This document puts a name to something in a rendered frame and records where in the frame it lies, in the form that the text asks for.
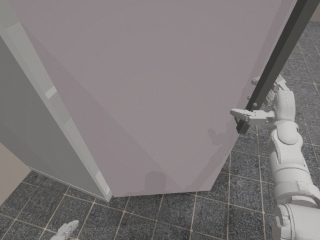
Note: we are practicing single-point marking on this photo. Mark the robot right forearm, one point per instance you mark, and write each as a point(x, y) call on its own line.
point(292, 179)

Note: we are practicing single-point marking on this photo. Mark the robot right upper arm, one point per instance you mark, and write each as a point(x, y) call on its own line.
point(295, 222)

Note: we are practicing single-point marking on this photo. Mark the robot left hand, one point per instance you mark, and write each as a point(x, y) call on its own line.
point(65, 230)

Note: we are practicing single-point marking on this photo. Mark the robot right hand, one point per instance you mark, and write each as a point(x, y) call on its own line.
point(282, 103)

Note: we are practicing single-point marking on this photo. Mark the fridge door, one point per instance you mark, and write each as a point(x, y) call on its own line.
point(149, 84)

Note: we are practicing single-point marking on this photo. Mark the handle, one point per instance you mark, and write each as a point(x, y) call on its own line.
point(297, 22)

